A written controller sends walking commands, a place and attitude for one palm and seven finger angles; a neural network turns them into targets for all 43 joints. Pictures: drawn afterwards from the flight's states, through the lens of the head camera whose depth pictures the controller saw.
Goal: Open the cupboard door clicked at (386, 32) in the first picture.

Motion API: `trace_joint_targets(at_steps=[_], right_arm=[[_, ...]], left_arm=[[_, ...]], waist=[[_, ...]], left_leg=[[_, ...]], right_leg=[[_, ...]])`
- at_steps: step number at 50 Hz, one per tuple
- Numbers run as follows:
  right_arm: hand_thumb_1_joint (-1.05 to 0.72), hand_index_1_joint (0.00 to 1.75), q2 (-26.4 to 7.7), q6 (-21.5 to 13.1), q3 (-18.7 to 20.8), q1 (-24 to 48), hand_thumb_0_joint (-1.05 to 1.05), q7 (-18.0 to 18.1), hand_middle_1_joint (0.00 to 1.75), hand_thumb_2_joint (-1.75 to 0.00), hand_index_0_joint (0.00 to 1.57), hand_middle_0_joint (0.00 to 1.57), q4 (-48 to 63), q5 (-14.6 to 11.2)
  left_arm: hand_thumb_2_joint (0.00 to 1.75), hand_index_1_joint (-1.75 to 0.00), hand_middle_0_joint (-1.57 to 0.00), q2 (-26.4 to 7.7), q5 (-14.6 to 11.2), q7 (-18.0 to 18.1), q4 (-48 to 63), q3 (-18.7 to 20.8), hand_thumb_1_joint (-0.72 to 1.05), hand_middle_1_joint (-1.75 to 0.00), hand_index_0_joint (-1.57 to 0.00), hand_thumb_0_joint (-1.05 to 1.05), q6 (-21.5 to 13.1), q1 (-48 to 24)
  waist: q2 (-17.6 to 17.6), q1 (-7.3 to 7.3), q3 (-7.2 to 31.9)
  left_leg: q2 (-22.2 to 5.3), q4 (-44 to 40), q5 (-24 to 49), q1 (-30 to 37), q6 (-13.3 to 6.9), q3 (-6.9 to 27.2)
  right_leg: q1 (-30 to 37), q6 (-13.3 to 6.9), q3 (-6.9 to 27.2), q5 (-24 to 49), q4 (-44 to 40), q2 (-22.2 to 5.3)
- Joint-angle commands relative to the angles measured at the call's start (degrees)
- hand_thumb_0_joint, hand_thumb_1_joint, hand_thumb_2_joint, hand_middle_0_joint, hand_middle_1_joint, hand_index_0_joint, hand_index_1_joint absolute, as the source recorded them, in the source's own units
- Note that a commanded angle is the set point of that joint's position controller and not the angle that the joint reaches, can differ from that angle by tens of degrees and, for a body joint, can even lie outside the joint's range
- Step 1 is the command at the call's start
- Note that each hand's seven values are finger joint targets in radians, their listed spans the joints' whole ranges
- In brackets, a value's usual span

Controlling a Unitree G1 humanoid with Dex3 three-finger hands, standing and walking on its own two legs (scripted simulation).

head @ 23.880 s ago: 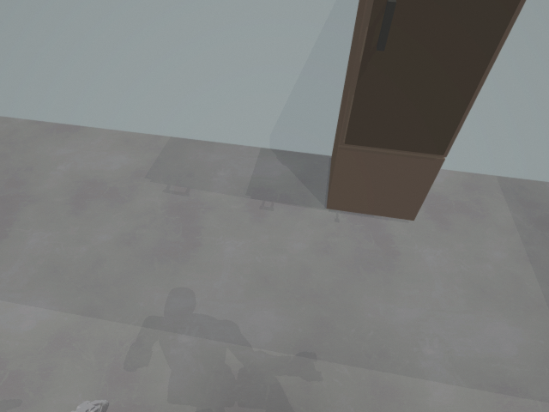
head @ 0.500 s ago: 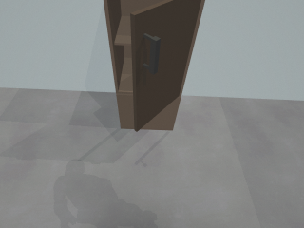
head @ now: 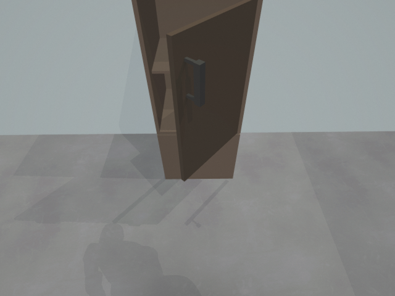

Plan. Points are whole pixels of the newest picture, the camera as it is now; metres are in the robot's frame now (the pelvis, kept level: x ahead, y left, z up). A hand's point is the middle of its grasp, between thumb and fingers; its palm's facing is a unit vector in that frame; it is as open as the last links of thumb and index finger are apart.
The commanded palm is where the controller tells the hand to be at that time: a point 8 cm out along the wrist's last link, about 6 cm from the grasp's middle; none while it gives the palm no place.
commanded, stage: let the arm hang, fingers relaxed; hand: left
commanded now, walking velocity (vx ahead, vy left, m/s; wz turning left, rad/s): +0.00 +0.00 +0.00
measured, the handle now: (194, 82) +0.63 +0.04 +0.11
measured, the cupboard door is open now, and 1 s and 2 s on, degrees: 49 49 49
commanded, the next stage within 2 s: look to check the result in 0.22 s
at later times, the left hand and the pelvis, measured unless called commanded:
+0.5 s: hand out of the picture -0.01 +0.17 -0.17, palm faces +0.05 -0.98 -0.20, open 7.4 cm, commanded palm none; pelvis +0.01 +0.00 +0.00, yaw +0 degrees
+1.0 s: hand out of the picture +0.02 +0.16 -0.17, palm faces +0.04 -0.98 -0.20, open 7.4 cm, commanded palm none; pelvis +0.02 -0.02 +0.00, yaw +0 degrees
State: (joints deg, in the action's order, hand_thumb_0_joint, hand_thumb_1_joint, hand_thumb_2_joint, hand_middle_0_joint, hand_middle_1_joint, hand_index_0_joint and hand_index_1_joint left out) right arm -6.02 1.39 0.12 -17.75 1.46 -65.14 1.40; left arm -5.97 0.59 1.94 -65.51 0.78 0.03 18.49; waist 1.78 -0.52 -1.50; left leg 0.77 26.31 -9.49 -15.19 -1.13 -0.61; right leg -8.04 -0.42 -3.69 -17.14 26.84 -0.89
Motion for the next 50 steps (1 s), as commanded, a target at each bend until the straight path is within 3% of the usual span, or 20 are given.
trace_joint_targets(at_steps=[1,11,36,46,50], right_arm=[[-0.90,0.30,-4.82,-0.92,1.11,-3.87,0.00,0.63,0.30,-0.90,0.20,0.20,0.97,-0.14],[-0.90,0.30,-5.60,-1.30,1.11,-2.86,0.00,0.88,0.30,-0.90,0.20,0.20,1.15,-0.26],[-0.90,0.30,-8.69,-1.47,1.12,0.57,0.00,0.91,0.30,-0.90,0.20,0.20,1.01,-0.46],[-0.90,0.30,-9.18,-1.50,1.11,1.65,0.00,0.96,0.30,-0.90,0.20,0.20,0.86,-0.42],[-0.90,0.30,-7.86,-1.10,1.06,1.09,0.00,1.13,0.30,-0.90,0.20,0.20,0.57,-0.21]], left_arm=[[0.90,-0.30,-0.20,-5.73,-0.10,0.63,0.72,1.32,0.90,-0.30,-0.20,0.00,-0.53,6.00],[0.90,-0.30,-0.20,-6.17,-0.26,0.54,1.07,1.52,0.90,-0.30,-0.20,0.00,-0.83,4.61],[0.90,-0.30,-0.20,-8.65,-0.25,0.33,0.74,1.39,0.90,-0.30,-0.20,0.00,-1.07,2.79],[0.90,-0.30,-0.20,-9.26,-0.27,0.28,0.93,1.41,0.90,-0.30,-0.20,0.00,-1.22,1.72],[0.90,-0.30,-0.20,-8.14,-0.29,0.28,1.01,1.41,0.90,-0.30,-0.20,0.00,-0.60,1.76]], waist=[[-1.94,0.35,-4.92],[-0.48,0.27,-3.28],[-2.74,0.35,-2.71],[-1.96,0.44,-2.85],[-2.19,0.21,-3.04]], left_leg=[[-4.95,-5.07,-1.16,0.40,-1.01,5.02],[-5.31,-4.21,5.03,2.59,-0.92,4.88],[-5.81,-5.18,7.75,5.62,-1.00,4.91],[-5.95,-5.29,8.23,6.08,-0.74,4.54],[-6.30,-4.14,7.60,6.34,-0.29,3.36]], right_leg=[[-5.76,-2.43,3.94,0.02,-7.44,-4.70],[-3.27,-2.32,3.72,4.89,-7.79,-5.07],[-1.37,-2.09,3.90,7.74,-9.46,-5.37],[-0.84,-2.19,4.20,9.32,-10.03,-5.45],[-1.78,-2.21,5.37,10.57,-9.41,-5.41]])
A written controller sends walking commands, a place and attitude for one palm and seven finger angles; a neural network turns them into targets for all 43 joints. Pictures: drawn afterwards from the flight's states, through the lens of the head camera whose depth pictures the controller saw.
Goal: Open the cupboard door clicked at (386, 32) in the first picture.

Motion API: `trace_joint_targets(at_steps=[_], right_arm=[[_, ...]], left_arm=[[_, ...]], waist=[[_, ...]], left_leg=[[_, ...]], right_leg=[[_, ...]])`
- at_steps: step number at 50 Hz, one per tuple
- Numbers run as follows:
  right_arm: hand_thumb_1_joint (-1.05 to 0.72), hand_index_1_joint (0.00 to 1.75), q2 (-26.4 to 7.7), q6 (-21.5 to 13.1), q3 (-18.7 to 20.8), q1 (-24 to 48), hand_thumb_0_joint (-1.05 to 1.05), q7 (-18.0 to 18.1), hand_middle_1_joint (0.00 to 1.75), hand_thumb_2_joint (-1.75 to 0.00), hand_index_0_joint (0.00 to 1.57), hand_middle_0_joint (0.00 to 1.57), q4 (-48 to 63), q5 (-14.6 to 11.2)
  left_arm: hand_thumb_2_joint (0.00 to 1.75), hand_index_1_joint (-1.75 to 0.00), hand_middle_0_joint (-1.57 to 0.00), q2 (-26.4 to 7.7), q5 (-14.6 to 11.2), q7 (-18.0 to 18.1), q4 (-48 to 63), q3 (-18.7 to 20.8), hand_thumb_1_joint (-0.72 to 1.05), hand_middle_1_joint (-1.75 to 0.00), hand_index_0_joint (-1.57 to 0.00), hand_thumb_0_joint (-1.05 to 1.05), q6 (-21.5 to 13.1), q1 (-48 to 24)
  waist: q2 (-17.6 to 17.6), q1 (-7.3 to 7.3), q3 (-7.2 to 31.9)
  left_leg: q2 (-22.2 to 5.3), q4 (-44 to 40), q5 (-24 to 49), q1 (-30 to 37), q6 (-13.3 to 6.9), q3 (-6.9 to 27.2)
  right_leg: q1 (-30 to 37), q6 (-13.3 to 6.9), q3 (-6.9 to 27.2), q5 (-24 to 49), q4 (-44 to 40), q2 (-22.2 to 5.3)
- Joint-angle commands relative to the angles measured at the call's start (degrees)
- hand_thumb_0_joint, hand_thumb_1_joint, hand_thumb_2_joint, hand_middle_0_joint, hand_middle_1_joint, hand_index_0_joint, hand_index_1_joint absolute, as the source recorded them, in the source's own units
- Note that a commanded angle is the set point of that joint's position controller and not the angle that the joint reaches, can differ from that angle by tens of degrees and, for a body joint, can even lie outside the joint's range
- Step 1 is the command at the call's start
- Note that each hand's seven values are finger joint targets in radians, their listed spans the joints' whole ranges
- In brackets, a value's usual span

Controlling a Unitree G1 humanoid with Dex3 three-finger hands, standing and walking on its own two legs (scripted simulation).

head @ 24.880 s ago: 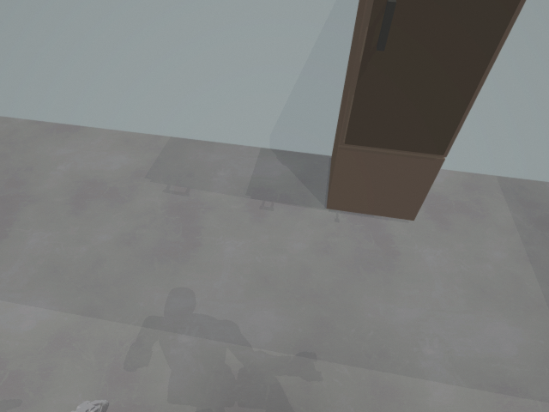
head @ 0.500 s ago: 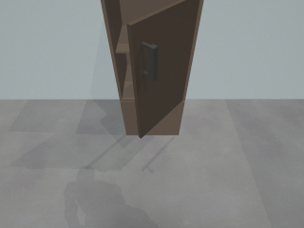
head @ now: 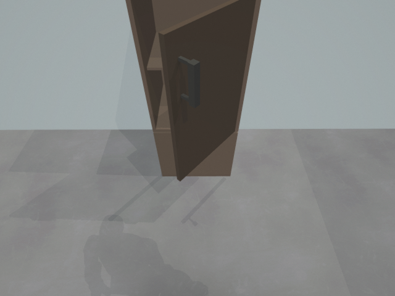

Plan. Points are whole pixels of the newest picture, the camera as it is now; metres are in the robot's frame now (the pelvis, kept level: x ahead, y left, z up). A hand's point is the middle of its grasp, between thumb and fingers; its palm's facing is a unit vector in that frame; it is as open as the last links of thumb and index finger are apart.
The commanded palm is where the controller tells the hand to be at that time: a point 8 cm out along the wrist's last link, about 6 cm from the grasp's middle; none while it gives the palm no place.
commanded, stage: walk to a spot facing it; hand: left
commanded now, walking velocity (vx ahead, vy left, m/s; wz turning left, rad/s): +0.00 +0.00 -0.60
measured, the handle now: (188, 82) +0.60 +0.06 +0.11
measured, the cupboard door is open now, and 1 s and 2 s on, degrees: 49 49 49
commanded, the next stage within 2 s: none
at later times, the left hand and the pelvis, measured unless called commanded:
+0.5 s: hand out of the picture +0.09 +0.18 -0.17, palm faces -0.17 -0.94 -0.31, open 7.4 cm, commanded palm none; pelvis -0.02 -0.02 -0.02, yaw -14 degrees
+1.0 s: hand out of the picture +0.14 +0.16 -0.19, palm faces -0.41 -0.89 -0.21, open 7.4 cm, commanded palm none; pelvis +0.01 +0.00 -0.01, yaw -30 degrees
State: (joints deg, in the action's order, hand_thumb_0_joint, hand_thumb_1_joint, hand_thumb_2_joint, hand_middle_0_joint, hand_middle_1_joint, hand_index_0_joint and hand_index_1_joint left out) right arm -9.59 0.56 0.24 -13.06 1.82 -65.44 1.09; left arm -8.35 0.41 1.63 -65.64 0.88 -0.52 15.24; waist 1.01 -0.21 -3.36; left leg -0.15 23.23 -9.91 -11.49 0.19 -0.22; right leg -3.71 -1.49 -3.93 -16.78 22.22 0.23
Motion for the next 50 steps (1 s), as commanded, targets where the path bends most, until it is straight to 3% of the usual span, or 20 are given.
trace_joint_targets(at_steps=[1,9,11,14,15,17,20,22,23,24,25,28,31,41,45,46,47,48,49,50], right_arm=[[-0.90,0.30,-4.58,0.03,1.22,-3.81,0.00,0.92,0.30,-0.90,0.20,0.20,1.18,-0.02],[-0.90,0.30,-5.96,0.98,3.61,-2.30,0.00,1.50,0.30,-0.90,0.20,0.20,5.96,0.11],[-0.90,0.30,-6.70,0.91,4.00,-1.97,0.00,1.57,0.30,-0.90,0.20,0.20,7.15,0.13],[-0.90,0.30,-10.22,0.48,4.90,-3.64,0.00,1.81,0.30,-0.90,0.20,0.20,8.12,0.53],[-0.90,0.30,-11.10,0.16,5.24,-4.42,0.00,1.79,0.30,-0.90,0.20,0.20,8.49,0.63],[-0.90,0.30,-11.68,-0.23,5.26,-3.94,0.00,1.68,0.30,-0.90,0.20,0.20,9.68,1.03],[-0.90,0.30,-11.97,-0.31,5.31,0.09,0.00,1.35,0.30,-0.90,0.20,0.20,11.36,1.34],[-0.90,0.30,-11.84,0.22,5.55,2.60,0.00,1.06,0.30,-0.90,0.20,0.20,12.60,0.65],[-0.90,0.30,-9.26,0.69,5.35,2.74,0.00,0.72,0.30,-0.90,0.20,0.20,13.51,0.03],[-0.90,0.30,-6.09,0.92,4.67,4.94,0.00,0.01,0.30,-0.90,0.20,0.20,15.92,-0.17],[-0.90,0.30,-7.38,1.43,4.89,6.79,0.00,-0.17,0.30,-0.90,0.20,0.20,16.53,-0.01],[-0.90,0.30,-7.28,1.64,4.99,6.31,0.00,0.04,0.30,-0.90,0.20,0.20,15.40,-0.08],[-0.90,0.30,-6.67,1.92,4.81,6.55,0.00,-0.04,0.30,-0.90,0.20,0.20,15.39,-0.25],[-0.90,0.30,-6.39,1.05,4.54,10.84,0.00,0.32,0.30,-0.90,0.20,0.20,19.21,-0.95],[-0.90,0.30,-6.52,0.33,4.34,5.74,0.00,0.82,0.30,-0.90,0.20,0.20,18.74,-1.25],[-0.90,0.30,-6.89,-0.03,4.44,3.33,0.00,1.01,0.30,-0.90,0.20,0.20,17.91,-1.27],[-0.90,0.30,-9.83,-0.76,4.65,-0.39,0.00,1.30,0.30,-0.90,0.20,0.20,17.06,-0.85],[-0.90,0.30,-15.50,-1.08,5.51,-1.31,0.00,1.42,0.30,-0.90,0.20,0.20,17.58,0.05],[-0.90,0.30,-16.30,-0.46,5.39,-1.93,0.00,1.72,0.30,-0.90,0.20,0.20,18.55,0.42],[-0.90,0.30,-14.05,-0.84,4.81,-2.26,0.00,1.76,0.30,-0.90,0.20,0.20,18.07,0.96]], left_arm=[[0.90,-0.30,-0.20,-6.15,-0.01,0.62,1.54,1.69,0.90,-0.30,-0.20,0.00,0.24,5.13],[0.90,-0.30,-0.20,-9.18,0.56,-0.12,6.17,4.69,0.90,-0.30,-0.20,0.00,1.98,2.07],[0.90,-0.30,-0.20,-8.85,0.56,-0.34,7.02,4.90,0.90,-0.30,-0.20,0.00,2.21,1.44],[0.90,-0.30,-0.20,-7.23,0.58,-1.04,9.37,4.96,0.90,-0.30,-0.20,0.00,2.53,-0.02],[0.90,-0.30,-0.20,-6.68,0.66,-1.32,10.33,4.96,0.90,-0.30,-0.20,0.00,2.80,-1.05],[0.90,-0.30,-0.20,-6.07,0.90,-1.87,11.85,5.19,0.90,-0.30,-0.20,0.00,2.94,-2.97],[0.90,-0.30,-0.20,-4.91,0.74,-2.40,12.08,4.99,0.90,-0.30,-0.20,0.00,2.44,-1.19],[0.90,-0.30,-0.20,-6.79,0.81,-2.26,10.92,5.55,0.90,-0.30,-0.20,0.00,2.20,4.28],[0.90,-0.30,-0.20,-11.21,1.43,-1.74,10.97,6.24,0.90,-0.30,-0.20,0.00,1.62,5.29],[0.90,-0.30,-0.20,-17.23,1.70,-0.96,11.46,7.22,0.90,-0.30,-0.20,0.00,1.37,4.82],[0.90,-0.30,-0.20,-17.89,0.99,-0.67,12.03,7.03,0.90,-0.30,-0.20,0.00,1.54,5.97],[0.90,-0.30,-0.20,-13.22,0.74,0.22,13.46,6.24,0.90,-0.30,-0.20,0.00,1.17,-0.04],[0.90,-0.30,-0.20,-12.91,0.82,0.47,13.92,6.05,0.90,-0.30,-0.20,0.00,0.90,0.36],[0.90,-0.30,-0.20,-14.63,1.36,0.02,14.75,6.72,0.90,-0.30,-0.20,0.00,1.28,2.47],[0.90,-0.30,-0.20,-14.62,0.94,-0.23,15.84,6.84,0.90,-0.30,-0.20,0.00,1.60,-0.91],[0.90,-0.30,-0.20,-13.79,0.86,-0.26,16.10,6.61,0.90,-0.30,-0.20,0.00,1.68,-2.47],[0.90,-0.30,-0.20,-11.78,0.31,-0.43,17.03,6.15,0.90,-0.30,-0.20,0.00,1.79,-3.19],[0.90,-0.30,-0.20,-8.70,-0.02,-1.25,18.05,5.59,0.90,-0.30,-0.20,0.00,1.78,-1.07],[0.90,-0.30,-0.20,-10.25,0.71,-1.69,18.85,5.56,0.90,-0.30,-0.20,0.00,1.49,-2.45],[0.90,-0.30,-0.20,-10.69,1.58,-2.03,17.88,5.91,0.90,-0.30,-0.20,0.00,1.74,-4.75]], waist=[[-2.05,-0.03,-1.23],[-3.64,-0.45,-0.21],[-0.50,-0.45,-0.11],[9.17,-0.93,0.99],[13.00,-1.23,1.68],[10.01,-1.04,2.88],[7.25,0.99,4.53],[2.88,3.72,5.28],[-9.98,4.26,3.57],[-22.20,4.92,1.26],[-12.46,5.96,1.19],[-10.71,2.03,3.26],[-6.49,1.84,5.75],[-7.37,3.19,5.17],[-7.63,0.47,7.05],[-6.82,-0.99,7.43],[0.06,-2.42,8.96],[17.09,-1.39,9.93],[12.69,-1.86,7.08],[8.20,-2.09,5.66]], left_leg=[[-5.60,0.17,7.61,2.34,-1.49,2.12],[-6.55,6.69,1.98,-0.58,-0.40,-2.57],[-8.24,5.33,1.55,0.68,-0.98,-1.23],[-16.96,-3.01,-0.02,2.99,-5.90,7.63],[-21.74,-6.96,0.47,3.00,-9.06,11.05],[-24.77,-8.36,1.23,1.51,-11.65,11.18],[-21.30,-2.64,10.19,0.68,-8.34,1.58],[-17.41,6.00,3.88,-4.46,-4.14,-3.95],[-10.82,16.77,-7.55,-11.24,0.01,-8.59],[-2.95,30.93,-25.10,-22.00,2.71,-9.42],[-3.56,38.10,-25.23,-22.02,2.26,-2.03],[-4.54,43.55,-15.42,-24.37,3.16,1.10],[-3.64,40.97,-13.07,-21.54,3.74,0.99],[-0.88,26.98,-16.20,-17.02,3.10,1.69],[0.19,12.94,-10.90,-7.28,2.16,1.95],[-0.79,5.21,-6.08,0.09,1.94,2.33],[-8.06,-2.96,-1.79,9.69,-0.39,8.39],[-23.54,-5.63,10.30,16.48,-6.63,23.11],[-29.85,-5.37,14.97,10.06,-12.34,24.98],[-25.91,-5.09,20.15,6.73,-11.71,22.02]], right_leg=[[-6.62,-1.27,6.03,11.39,-4.23,-6.60],[-10.32,-3.37,11.76,16.73,1.33,-7.31],[-13.04,-2.74,11.59,14.76,3.41,-5.40],[-18.70,-0.44,6.27,3.96,15.54,0.41],[-20.93,0.37,3.59,-9.03,24.94,1.18],[-21.78,0.53,4.50,-16.24,33.63,-1.41],[-16.11,0.69,2.12,-11.92,23.59,-1.90],[-6.83,0.85,0.70,1.41,8.71,-1.21],[-3.33,-1.26,12.06,8.31,-2.86,-7.99],[-3.08,-7.67,30.37,18.77,-7.16,-20.56],[-4.91,-11.45,29.82,19.45,-5.18,-21.50],[-0.46,-9.57,23.62,30.21,-0.03,-14.11],[0.58,-8.84,22.37,32.92,0.90,-12.50],[-0.39,-10.66,30.27,33.11,1.20,-11.51],[-4.76,-8.12,30.40,33.96,4.14,-8.69],[-9.99,-5.80,29.30,29.84,6.14,-6.79],[-18.27,-2.72,23.90,18.01,10.84,-1.68],[-29.11,1.45,13.14,-12.81,22.58,5.79],[-30.30,3.09,8.08,-20.53,35.04,3.37],[-30.03,3.63,8.77,-17.55,42.19,2.49]])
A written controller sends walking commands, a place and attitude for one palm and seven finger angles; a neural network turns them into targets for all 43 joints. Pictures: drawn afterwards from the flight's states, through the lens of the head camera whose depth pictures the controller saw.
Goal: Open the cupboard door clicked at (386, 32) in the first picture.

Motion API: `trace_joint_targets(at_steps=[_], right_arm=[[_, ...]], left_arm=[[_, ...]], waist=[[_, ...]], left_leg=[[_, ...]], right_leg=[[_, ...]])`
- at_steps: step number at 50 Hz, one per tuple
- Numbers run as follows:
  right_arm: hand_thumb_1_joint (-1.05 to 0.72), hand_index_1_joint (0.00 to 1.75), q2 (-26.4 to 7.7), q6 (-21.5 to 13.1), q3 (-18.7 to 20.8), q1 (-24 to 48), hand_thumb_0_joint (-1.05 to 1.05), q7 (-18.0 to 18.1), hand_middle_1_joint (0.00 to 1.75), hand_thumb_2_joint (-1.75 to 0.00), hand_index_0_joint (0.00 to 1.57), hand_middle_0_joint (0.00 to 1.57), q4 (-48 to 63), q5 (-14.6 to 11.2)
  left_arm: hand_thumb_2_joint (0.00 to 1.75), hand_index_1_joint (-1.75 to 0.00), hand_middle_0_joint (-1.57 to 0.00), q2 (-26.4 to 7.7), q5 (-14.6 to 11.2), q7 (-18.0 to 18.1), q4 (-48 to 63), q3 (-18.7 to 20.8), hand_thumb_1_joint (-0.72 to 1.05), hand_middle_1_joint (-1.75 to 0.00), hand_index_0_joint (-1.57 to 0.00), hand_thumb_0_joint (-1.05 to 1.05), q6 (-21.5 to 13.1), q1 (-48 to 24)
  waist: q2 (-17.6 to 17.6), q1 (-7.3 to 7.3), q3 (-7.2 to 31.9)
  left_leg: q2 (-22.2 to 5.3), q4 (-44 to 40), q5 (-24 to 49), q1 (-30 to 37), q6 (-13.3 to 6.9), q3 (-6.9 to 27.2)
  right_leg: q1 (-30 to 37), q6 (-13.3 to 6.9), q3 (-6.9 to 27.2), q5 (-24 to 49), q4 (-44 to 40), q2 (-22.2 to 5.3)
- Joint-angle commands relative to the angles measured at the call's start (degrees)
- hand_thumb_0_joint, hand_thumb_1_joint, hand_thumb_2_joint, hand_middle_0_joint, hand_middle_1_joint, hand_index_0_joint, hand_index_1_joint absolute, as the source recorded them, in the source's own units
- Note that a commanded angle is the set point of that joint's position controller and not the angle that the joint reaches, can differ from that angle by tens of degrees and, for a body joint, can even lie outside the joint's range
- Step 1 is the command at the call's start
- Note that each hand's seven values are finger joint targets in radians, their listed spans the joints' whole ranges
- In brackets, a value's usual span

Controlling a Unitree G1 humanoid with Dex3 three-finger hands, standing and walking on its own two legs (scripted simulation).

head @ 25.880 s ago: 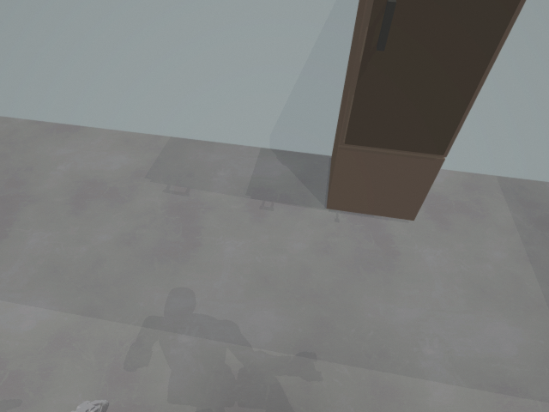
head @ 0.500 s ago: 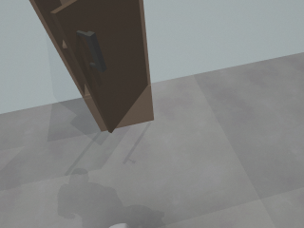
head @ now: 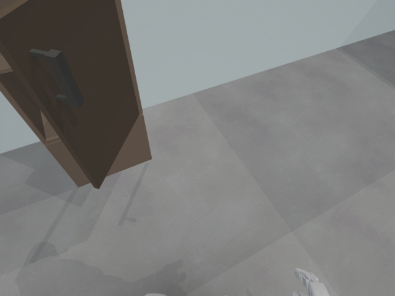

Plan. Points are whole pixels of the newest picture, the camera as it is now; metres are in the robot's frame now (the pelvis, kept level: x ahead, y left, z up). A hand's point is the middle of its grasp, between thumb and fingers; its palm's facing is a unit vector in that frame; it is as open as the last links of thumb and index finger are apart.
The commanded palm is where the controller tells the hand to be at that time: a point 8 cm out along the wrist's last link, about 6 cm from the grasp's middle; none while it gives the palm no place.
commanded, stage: walk to a spot facing it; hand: left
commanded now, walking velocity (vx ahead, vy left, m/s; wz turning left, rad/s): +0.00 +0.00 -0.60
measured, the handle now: (58, 79) +0.48 +0.35 +0.12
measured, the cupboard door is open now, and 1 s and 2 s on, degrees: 49 49 49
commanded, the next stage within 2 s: none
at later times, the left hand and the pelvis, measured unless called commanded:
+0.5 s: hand (149, 275) +0.17 +0.12 -0.15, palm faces -0.31 -0.91 -0.27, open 7.4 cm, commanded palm none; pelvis +0.01 -0.04 +0.01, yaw -19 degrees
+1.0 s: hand (197, 204) +0.35 +0.03 -0.15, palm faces -0.59 -0.79 -0.16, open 7.4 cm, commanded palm none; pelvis +0.16 -0.07 +0.01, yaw -38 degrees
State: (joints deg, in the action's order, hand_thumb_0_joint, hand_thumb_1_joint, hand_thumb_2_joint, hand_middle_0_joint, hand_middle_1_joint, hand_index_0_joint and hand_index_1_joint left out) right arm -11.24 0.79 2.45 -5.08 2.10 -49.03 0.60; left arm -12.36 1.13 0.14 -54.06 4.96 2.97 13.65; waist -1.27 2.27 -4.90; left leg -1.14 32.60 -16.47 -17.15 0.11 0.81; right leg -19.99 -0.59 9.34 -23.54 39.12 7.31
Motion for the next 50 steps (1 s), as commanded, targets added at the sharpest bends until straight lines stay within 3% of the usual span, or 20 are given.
trace_joint_targets(at_steps=[1,3,5,12,15,16,17,18,19,22,31,33,34,35,36,37,38,41,43,50], right_arm=[[-0.90,0.30,-11.57,-1.21,2.02,-8.70,0.00,1.47,0.30,-0.90,0.20,0.20,2.22,1.35],[-0.90,0.30,-9.67,-1.26,1.55,-6.70,0.00,1.30,0.30,-0.90,0.20,0.20,2.85,1.37],[-0.90,0.30,-9.32,-1.38,1.53,-8.04,0.00,1.21,0.30,-0.90,0.20,0.20,2.28,1.22],[-0.90,0.30,-11.74,-0.85,2.86,-13.08,0.00,0.37,0.30,-0.90,0.20,0.20,-0.42,1.40],[-0.90,0.30,-12.42,-0.47,3.18,-11.25,0.00,-0.10,0.30,-0.90,0.20,0.20,-0.13,0.95],[-0.90,0.30,-10.05,-0.35,2.78,-11.33,0.00,-0.76,0.30,-0.90,0.20,0.20,0.68,0.21],[-0.90,0.30,-5.42,-0.23,1.30,-7.40,0.00,-1.27,0.30,-0.90,0.20,0.20,3.70,0.11],[-0.90,0.30,-7.83,0.45,1.42,-4.23,0.00,-1.10,0.30,-0.90,0.20,0.20,4.97,0.47],[-0.90,0.30,-7.67,0.42,1.92,-2.94,0.00,-1.10,0.30,-0.90,0.20,0.20,4.33,0.24],[-0.90,0.30,-7.57,0.26,2.30,-5.08,0.00,-2.03,0.30,-0.90,0.20,0.20,1.48,0.71],[-0.90,0.30,-5.57,-1.80,2.58,-3.68,0.00,-2.74,0.30,-0.90,0.20,0.20,3.10,0.35],[-0.90,0.30,-5.65,-2.79,2.41,-7.71,0.00,-2.21,0.30,-0.90,0.20,0.20,1.94,0.41],[-0.90,0.30,-6.90,-3.45,2.47,-12.67,0.00,-1.62,0.30,-0.90,0.20,0.20,0.12,0.33],[-0.90,0.30,-11.07,-4.13,3.29,-19.23,0.00,-0.65,0.30,-0.90,0.20,0.20,-1.85,0.87],[-0.90,0.30,-17.01,-4.28,4.63,-26.58,0.00,-0.23,0.30,-0.90,0.20,0.20,-2.91,1.92],[-0.90,0.30,-16.21,-4.24,3.88,-27.10,0.00,-0.04,0.30,-0.90,0.20,0.20,-2.78,2.06],[-0.90,0.30,-13.13,-4.34,3.14,-24.27,0.00,-0.25,0.30,-0.90,0.20,0.20,-2.38,2.03],[-0.90,0.30,-6.57,-5.32,0.94,-16.85,0.00,-0.18,0.30,-0.90,0.20,0.20,-1.93,1.25],[-0.90,0.30,-5.15,-5.96,0.37,-20.78,0.00,0.05,0.30,-0.90,0.20,0.20,-4.11,1.09],[-0.90,0.30,-4.29,-5.48,-0.09,-25.92,0.00,-0.18,0.30,-0.90,0.20,0.20,-8.42,1.42]], left_arm=[[0.90,-0.30,-0.20,-6.44,0.77,-0.80,5.99,1.91,0.90,-0.30,-0.20,0.00,-1.66,-2.69],[0.90,-0.30,-0.20,-5.05,0.26,-1.53,5.91,1.63,0.90,-0.30,-0.20,0.00,-1.16,-2.28],[0.90,-0.30,-0.20,-4.35,0.10,-1.96,6.25,1.24,0.90,-0.30,-0.20,0.00,-0.65,-2.65],[0.90,-0.30,-0.20,-3.43,0.09,-2.44,7.35,0.26,0.90,-0.30,-0.20,0.00,-1.09,-8.02],[0.90,-0.30,-0.20,-5.34,-0.02,-2.03,5.34,0.80,0.90,-0.30,-0.20,0.00,-1.79,-1.88],[0.90,-0.30,-0.20,-10.10,0.47,-1.46,4.02,1.57,0.90,-0.30,-0.20,0.00,-2.39,3.11],[0.90,-0.30,-0.20,-17.04,0.61,-0.55,2.59,3.09,0.90,-0.30,-0.20,0.00,-2.78,6.87],[0.90,-0.30,-0.20,-17.95,-0.36,0.17,2.59,2.88,0.90,-0.30,-0.20,0.00,-2.45,8.69],[0.90,-0.30,-0.20,-15.53,-0.04,0.60,3.03,2.88,0.90,-0.30,-0.20,0.00,-2.59,5.35],[0.90,-0.30,-0.20,-10.55,0.06,0.68,4.91,1.58,0.90,-0.30,-0.20,0.00,-3.12,-1.35],[0.90,-0.30,-0.20,-11.49,0.60,-0.76,3.00,2.22,0.90,-0.30,-0.20,0.00,-4.55,0.62],[0.90,-0.30,-0.20,-10.64,0.21,-0.98,3.44,2.38,0.90,-0.30,-0.20,0.00,-4.42,-1.36],[0.90,-0.30,-0.20,-9.27,0.09,-1.07,3.92,2.19,0.90,-0.30,-0.20,0.00,-4.42,-2.93],[0.90,-0.30,-0.20,-5.38,-0.13,-1.42,4.74,1.43,0.90,-0.30,-0.20,0.00,-4.39,-2.80],[0.90,-0.30,-0.20,-1.93,-0.46,-2.03,6.14,0.55,0.90,-0.30,-0.20,0.00,-4.64,-2.60],[0.90,-0.30,-0.20,-3.91,0.29,-2.24,7.43,0.87,0.90,-0.30,-0.20,0.00,-5.11,-6.43],[0.90,-0.30,-0.20,-4.04,0.84,-2.52,6.61,1.22,0.90,-0.30,-0.20,0.00,-5.40,-8.43],[0.90,-0.30,-0.20,-1.28,1.03,-3.82,4.05,0.81,0.90,-0.30,-0.20,0.00,-4.36,-4.41],[0.90,-0.30,-0.20,0.32,0.84,-3.73,3.65,0.24,0.90,-0.30,-0.20,0.00,-3.74,-4.33],[0.90,-0.30,-0.20,1.96,0.69,-3.65,5.50,-0.90,0.90,-0.30,-0.20,0.00,-3.13,-13.15]], waist=[[11.35,-2.92,6.19],[10.63,-1.67,5.86],[12.01,-2.10,6.72],[14.12,-4.84,6.22],[10.58,-1.06,8.48],[-0.35,1.30,11.60],[-19.33,3.93,9.96],[-13.26,5.72,7.61],[-16.37,3.56,6.15],[-7.91,-0.52,4.77],[-6.61,-0.86,1.05],[-6.22,-3.19,1.44],[-3.73,-5.76,2.96],[6.59,-8.43,6.04],[21.45,-10.59,9.84],[15.49,-11.00,7.15],[9.27,-9.20,2.73],[10.09,-3.54,0.10],[9.61,-3.92,2.67],[8.89,-5.16,-1.75]], left_leg=[[-22.77,-12.83,31.39,10.27,-10.38,16.17],[-17.72,-11.37,34.29,10.87,-8.34,6.24],[-15.50,-11.06,33.57,12.26,-6.95,1.16],[-17.64,-8.86,29.74,10.95,-6.39,-2.77],[-16.49,-0.33,22.33,6.27,-2.12,-6.69],[-12.85,9.87,9.20,-3.44,0.98,-10.86],[-3.50,25.52,-22.93,-20.71,4.11,-12.42],[-4.58,31.00,-22.81,-22.95,3.51,-3.26],[-5.21,34.21,-17.76,-25.44,3.38,-1.44],[-6.03,30.80,-6.62,-18.53,4.28,-2.57],[-1.58,9.86,-5.57,-7.99,3.50,-4.01],[-0.04,0.67,-1.78,1.63,3.18,-5.09],[-0.63,-5.48,-0.35,11.61,2.91,-4.95],[-8.96,-12.13,-10.02,22.96,0.28,5.28],[-25.97,-18.62,-18.94,29.50,-5.88,25.74],[-30.30,-22.29,-20.89,24.60,-9.53,31.31],[-27.40,-22.42,-17.94,17.96,-8.56,26.24],[-19.40,-21.51,0.93,12.48,-3.51,5.06],[-17.08,-18.58,19.63,16.35,-2.36,-2.76],[-17.94,-20.42,21.58,17.57,-4.88,-10.51]], right_leg=[[-14.25,3.16,-5.00,-8.51,29.06,-6.27],[-14.15,3.99,-7.14,-3.74,30.58,-7.70],[-13.19,4.24,-9.18,-1.13,27.03,-8.21],[-3.38,2.35,-14.67,-1.16,5.22,-7.62],[10.59,0.38,-15.45,10.89,-11.25,-7.20],[23.09,-2.79,-5.68,13.33,-17.37,-14.86],[27.90,-9.96,17.23,19.16,-22.32,-30.07],[22.84,-13.07,18.37,11.78,-23.12,-31.43],[21.36,-12.38,18.75,4.70,-24.08,-26.62],[14.05,-9.61,7.76,5.28,-23.96,-20.78],[6.51,-10.87,11.51,-4.27,-25.63,-18.87],[2.12,-9.32,9.95,-3.42,-22.05,-15.92],[-3.73,-7.46,7.80,-3.12,-17.79,-13.55],[-12.46,-4.67,2.86,-3.03,-5.52,-7.89],[-22.48,-1.20,-8.25,-11.40,15.22,-1.82],[-25.77,-1.38,-6.00,-9.42,25.62,-6.24],[-26.07,-1.24,-5.87,-3.38,31.86,-8.73],[-23.51,0.35,-8.47,8.89,33.90,-12.77],[-23.75,0.70,-9.87,10.97,32.14,-12.06],[-23.86,0.13,-13.64,16.03,14.84,-13.04]])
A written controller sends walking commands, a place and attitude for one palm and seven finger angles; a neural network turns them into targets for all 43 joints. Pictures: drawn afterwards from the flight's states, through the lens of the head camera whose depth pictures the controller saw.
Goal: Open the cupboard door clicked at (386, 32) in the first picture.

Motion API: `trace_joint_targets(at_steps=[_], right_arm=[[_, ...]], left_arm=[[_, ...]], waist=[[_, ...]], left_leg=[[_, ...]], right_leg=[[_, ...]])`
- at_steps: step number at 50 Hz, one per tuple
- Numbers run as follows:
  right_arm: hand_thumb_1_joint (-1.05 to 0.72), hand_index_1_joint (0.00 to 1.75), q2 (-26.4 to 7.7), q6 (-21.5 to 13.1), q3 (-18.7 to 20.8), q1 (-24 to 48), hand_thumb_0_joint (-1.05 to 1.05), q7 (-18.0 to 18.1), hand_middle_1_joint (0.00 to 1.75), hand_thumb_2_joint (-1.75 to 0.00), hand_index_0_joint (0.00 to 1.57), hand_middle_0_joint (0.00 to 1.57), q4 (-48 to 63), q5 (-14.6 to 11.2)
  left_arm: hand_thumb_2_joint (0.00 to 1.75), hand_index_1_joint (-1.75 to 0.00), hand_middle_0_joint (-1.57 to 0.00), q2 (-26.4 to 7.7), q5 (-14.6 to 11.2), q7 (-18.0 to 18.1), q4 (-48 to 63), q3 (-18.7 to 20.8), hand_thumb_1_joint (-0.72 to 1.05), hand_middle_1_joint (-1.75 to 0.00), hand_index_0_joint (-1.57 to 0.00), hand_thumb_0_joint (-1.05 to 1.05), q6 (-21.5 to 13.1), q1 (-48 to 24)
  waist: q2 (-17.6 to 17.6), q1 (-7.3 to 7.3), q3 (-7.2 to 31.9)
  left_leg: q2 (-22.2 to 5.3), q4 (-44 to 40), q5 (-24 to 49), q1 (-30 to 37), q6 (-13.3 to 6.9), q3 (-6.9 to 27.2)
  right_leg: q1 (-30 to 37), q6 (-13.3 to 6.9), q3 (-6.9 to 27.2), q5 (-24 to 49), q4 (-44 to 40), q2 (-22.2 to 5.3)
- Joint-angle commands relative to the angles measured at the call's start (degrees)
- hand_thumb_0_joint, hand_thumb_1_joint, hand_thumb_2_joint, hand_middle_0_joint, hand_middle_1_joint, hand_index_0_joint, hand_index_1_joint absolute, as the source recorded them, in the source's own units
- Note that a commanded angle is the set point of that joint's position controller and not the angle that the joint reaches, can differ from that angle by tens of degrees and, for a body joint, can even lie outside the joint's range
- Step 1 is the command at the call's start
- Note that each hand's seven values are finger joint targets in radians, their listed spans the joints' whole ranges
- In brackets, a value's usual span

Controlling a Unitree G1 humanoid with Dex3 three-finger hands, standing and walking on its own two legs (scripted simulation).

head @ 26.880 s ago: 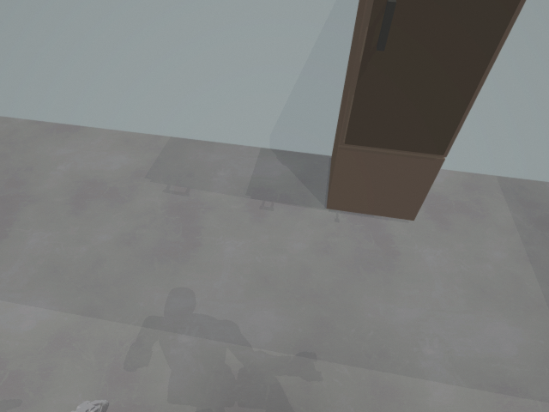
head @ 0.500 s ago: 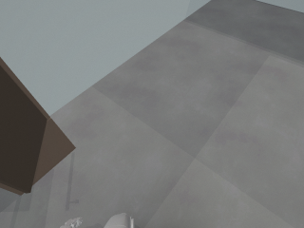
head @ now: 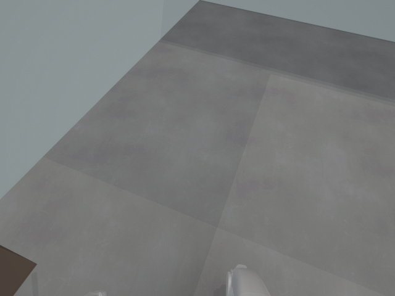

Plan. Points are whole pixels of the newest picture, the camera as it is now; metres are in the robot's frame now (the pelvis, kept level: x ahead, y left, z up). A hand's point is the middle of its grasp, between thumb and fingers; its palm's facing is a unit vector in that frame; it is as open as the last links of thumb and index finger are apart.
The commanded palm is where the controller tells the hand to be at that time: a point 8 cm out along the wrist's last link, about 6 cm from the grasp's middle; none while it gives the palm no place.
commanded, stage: walk to a spot facing it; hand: left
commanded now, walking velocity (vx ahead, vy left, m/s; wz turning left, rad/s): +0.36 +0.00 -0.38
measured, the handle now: out of the picture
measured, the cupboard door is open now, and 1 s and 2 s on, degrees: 49 49 49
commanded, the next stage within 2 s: turn to face it in 1.04 s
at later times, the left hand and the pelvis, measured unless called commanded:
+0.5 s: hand (162, 232) +0.29 +0.10 -0.16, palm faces -0.08 -0.97 -0.24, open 7.1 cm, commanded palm none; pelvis +0.23 -0.08 +0.00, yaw -8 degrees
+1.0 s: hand (176, 157) +0.54 +0.09 -0.18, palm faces -0.15 -0.97 -0.17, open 7.3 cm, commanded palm none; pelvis +0.48 -0.08 +0.00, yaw -13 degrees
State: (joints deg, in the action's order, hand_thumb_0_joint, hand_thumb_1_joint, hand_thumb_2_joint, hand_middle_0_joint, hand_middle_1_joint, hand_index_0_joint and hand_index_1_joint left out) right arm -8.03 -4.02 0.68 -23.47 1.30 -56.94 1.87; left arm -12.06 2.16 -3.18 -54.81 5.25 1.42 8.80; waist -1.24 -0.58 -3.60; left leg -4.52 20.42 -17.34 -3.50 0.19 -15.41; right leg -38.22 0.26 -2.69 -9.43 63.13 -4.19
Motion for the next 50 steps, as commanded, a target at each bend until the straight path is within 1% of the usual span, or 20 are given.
trace_joint_targets(at_steps=[1,3,6,7,8,9,10,11,13,16,25,31,34,36,37,38,39,41,45,50], right_arm=[[-0.90,0.30,-7.49,-0.53,1.86,-8.33,0.00,0.56,0.30,-0.90,0.20,0.20,-1.17,0.32],[-0.90,0.30,-7.63,-0.26,1.69,-9.68,0.00,0.62,0.30,-0.90,0.20,0.20,-2.39,0.66],[-0.90,0.30,-9.58,0.22,2.06,-9.00,0.00,0.47,0.30,-0.90,0.20,0.20,-3.52,0.55],[-0.90,0.30,-10.15,0.41,1.99,-7.82,0.00,0.52,0.30,-0.90,0.20,0.20,-3.54,0.34],[-0.90,0.30,-10.88,0.45,2.09,-4.98,0.00,0.33,0.30,-0.90,0.20,0.20,-2.98,-0.21],[-0.90,0.30,-9.11,0.29,1.88,-5.09,0.00,-0.52,0.30,-0.90,0.20,0.20,-2.20,-1.39],[-0.90,0.30,-4.94,0.20,1.57,-5.42,0.00,-0.25,0.30,-0.90,0.20,0.20,-0.02,-2.27],[-0.90,0.30,-6.61,0.70,2.27,0.61,0.00,-0.23,0.30,-0.90,0.20,0.20,1.40,-1.80],[-0.90,0.30,-5.20,1.07,2.67,2.94,0.00,-0.31,0.30,-0.90,0.20,0.20,0.43,-1.11],[-0.90,0.30,-1.90,3.08,2.42,-3.25,0.00,-0.83,0.30,-0.90,0.20,0.20,-2.88,-0.27],[-0.90,0.30,-3.85,2.76,2.96,13.69,0.00,-2.11,0.30,-0.90,0.20,0.20,2.66,-0.54],[-0.90,0.30,-4.27,2.25,2.67,23.74,0.00,-3.00,0.30,-0.90,0.20,0.20,5.14,-0.97],[-0.90,0.30,-4.73,1.61,2.55,21.66,0.00,-2.48,0.30,-0.90,0.20,0.20,4.26,-0.76],[-0.90,0.30,-6.98,1.08,3.18,8.68,0.00,-1.39,0.30,-0.90,0.20,0.20,-0.22,-0.25],[-0.90,0.30,-11.77,0.77,4.32,-0.56,0.00,-0.66,0.30,-0.90,0.20,0.20,-2.27,0.63],[-0.90,0.30,-16.82,0.58,5.41,-7.27,0.00,-0.25,0.30,-0.90,0.20,0.20,-3.53,1.03],[-0.90,0.30,-16.55,1.17,5.16,-5.94,0.00,-0.42,0.30,-0.90,0.20,0.20,-3.31,-0.27],[-0.90,0.30,-10.30,0.28,3.76,3.23,0.00,-0.04,0.30,-0.90,0.20,0.20,-0.58,-0.24],[-0.90,0.30,-6.86,-1.36,2.48,3.80,0.00,0.24,0.30,-0.90,0.20,0.20,-1.93,-0.45],[-0.90,0.30,-6.33,-0.89,2.21,-0.75,0.00,-0.19,0.30,-0.90,0.20,0.20,-3.81,-0.38]], left_arm=[[0.90,-0.30,-0.20,1.54,-0.41,-0.30,6.58,-1.22,0.90,-0.30,-0.20,0.00,-1.79,-9.88],[0.90,-0.30,-0.20,1.58,-0.60,-0.21,6.86,-1.27,0.90,-0.30,-0.20,0.00,-1.84,-12.80],[0.90,-0.30,-0.20,-0.35,-0.65,0.35,5.36,-0.92,0.90,-0.30,-0.20,0.00,-2.23,-7.99],[0.90,-0.30,-0.20,-1.27,-0.65,0.62,3.89,-0.59,0.90,-0.30,-0.20,0.00,-2.64,-3.01],[0.90,-0.30,-0.20,-3.08,-0.50,0.96,0.80,0.19,0.90,-0.30,-0.20,0.00,-3.31,7.02],[0.90,-0.30,-0.20,-9.12,-0.20,1.74,-2.03,1.81,0.90,-0.30,-0.20,0.00,-3.95,16.54],[0.90,-0.30,-0.20,-14.60,-1.12,2.71,-3.45,3.23,0.90,-0.30,-0.20,0.00,-4.05,21.70],[0.90,-0.30,-0.20,-14.83,-2.19,3.42,-2.76,3.05,0.90,-0.30,-0.20,0.00,-3.60,18.70],[0.90,-0.30,-0.20,-7.76,-2.09,3.78,-0.88,0.76,0.90,-0.30,-0.20,0.00,-3.96,9.14],[0.90,-0.30,-0.20,-3.20,-1.30,3.83,-0.73,-0.78,0.90,-0.30,-0.20,0.00,-5.22,4.00],[0.90,-0.30,-0.20,-1.63,-1.59,3.57,-5.70,-1.45,0.90,-0.30,-0.20,0.00,-7.25,14.04],[0.90,-0.30,-0.20,-3.25,-1.13,4.47,-8.66,-1.94,0.90,-0.30,-0.20,0.00,-7.15,18.70],[0.90,-0.30,-0.20,-4.40,-1.20,4.54,-9.44,-1.70,0.90,-0.30,-0.20,0.00,-7.10,18.73],[0.90,-0.30,-0.20,-4.76,-1.46,4.44,-9.34,-1.54,0.90,-0.30,-0.20,0.00,-7.08,16.73],[0.90,-0.30,-0.20,-2.94,-1.85,4.15,-7.85,-1.55,0.90,-0.30,-0.20,0.00,-7.06,16.93],[0.90,-0.30,-0.20,0.20,-2.44,3.36,-6.28,-2.28,0.90,-0.30,-0.20,0.00,-7.26,18.94],[0.90,-0.30,-0.20,-1.10,-1.79,3.71,-4.76,-1.88,0.90,-0.30,-0.20,0.00,-7.35,14.96],[0.90,-0.30,-0.20,-0.50,-1.03,3.15,-4.23,-1.42,0.90,-0.30,-0.20,0.00,-6.21,9.85],[0.90,-0.30,-0.20,3.98,-0.32,2.04,-4.82,-1.72,0.90,-0.30,-0.20,0.00,-3.43,12.54],[0.90,-0.30,-0.20,3.60,-0.44,1.50,-2.35,-1.57,0.90,-0.30,-0.20,0.00,-2.63,4.53]], waist=[[8.82,-2.92,-3.18],[6.75,-3.53,-4.59],[9.06,-0.59,-1.10],[8.95,1.90,1.64],[7.63,7.06,6.18],[-1.76,10.80,14.00],[-14.35,10.53,19.07],[-7.64,9.91,13.18],[-1.93,4.08,4.17],[-3.60,-1.78,2.26],[-4.24,1.22,0.02],[-2.51,2.66,-2.71],[-3.22,0.44,-0.84],[-2.69,-5.34,4.25],[2.94,-8.78,9.75],[14.58,-8.38,16.88],[8.72,-7.45,13.54],[6.50,-3.44,1.20],[5.15,1.21,1.57],[6.84,0.29,-2.34]], left_leg=[[-14.85,-8.20,22.70,4.30,-5.01,4.94],[-15.56,-8.38,25.41,3.02,-5.23,4.16],[-16.14,-0.44,43.83,4.83,-4.75,1.21],[-15.83,5.95,49.70,3.66,-4.00,1.03],[-13.46,17.12,49.14,-1.21,-2.05,-0.76],[-8.91,33.78,32.00,-15.34,0.10,-2.06],[1.22,55.19,-17.33,-32.77,3.00,1.83],[-0.85,61.50,-16.17,-36.82,1.57,11.47],[-5.73,58.13,-3.90,-34.66,1.49,14.88],[-5.70,45.58,0.38,-24.82,2.08,13.17],[-3.47,31.44,7.34,-37.17,2.48,12.31],[-1.27,23.00,5.78,-34.70,0.91,10.72],[3.45,16.59,2.56,-23.93,-1.08,6.46],[5.12,10.29,8.43,-3.78,-3.20,5.56],[-5.58,8.99,11.00,11.62,-7.82,19.37],[-22.45,3.79,16.83,22.59,-16.10,40.50],[-24.57,-1.63,10.57,13.93,-16.93,42.30],[-20.66,-7.79,-2.68,-2.76,-12.05,36.02],[-13.88,-9.97,10.89,-7.87,-8.45,18.25],[-10.83,-11.37,15.51,-8.89,-6.79,9.91]], right_leg=[[-4.06,-1.10,-2.32,2.05,-12.99,-1.28],[0.59,-2.28,-3.68,0.91,-18.69,-0.19],[11.23,-5.05,-6.46,-4.87,-22.72,3.58],[19.28,-6.08,-7.14,-5.53,-25.16,4.90],[33.07,-7.06,-7.46,-2.45,-29.38,6.17],[52.33,-10.14,3.88,-5.27,-33.03,-3.41],[62.63,-17.01,33.67,0.29,-41.09,-20.82],[53.87,-17.80,35.51,1.69,-45.70,-21.88],[36.96,-13.46,21.86,1.54,-47.33,-16.35],[24.16,-10.19,10.16,0.36,-51.96,-9.49],[39.42,-9.69,8.97,20.46,-51.20,-8.35],[43.74,-9.89,9.65,29.37,-49.26,-10.34],[43.38,-8.79,6.50,47.15,-42.00,-9.35],[34.45,-6.04,3.42,48.15,-27.67,-6.50],[20.76,-3.75,1.52,30.71,-13.60,-2.58],[7.57,-2.40,-1.47,-13.88,8.70,5.31],[4.53,-3.47,3.32,-21.00,16.88,4.42],[-0.31,-2.44,5.62,-11.44,19.37,-1.17],[3.99,-0.62,3.98,-5.57,6.71,-3.14],[6.44,-0.43,-0.26,2.65,-12.07,-2.83]])
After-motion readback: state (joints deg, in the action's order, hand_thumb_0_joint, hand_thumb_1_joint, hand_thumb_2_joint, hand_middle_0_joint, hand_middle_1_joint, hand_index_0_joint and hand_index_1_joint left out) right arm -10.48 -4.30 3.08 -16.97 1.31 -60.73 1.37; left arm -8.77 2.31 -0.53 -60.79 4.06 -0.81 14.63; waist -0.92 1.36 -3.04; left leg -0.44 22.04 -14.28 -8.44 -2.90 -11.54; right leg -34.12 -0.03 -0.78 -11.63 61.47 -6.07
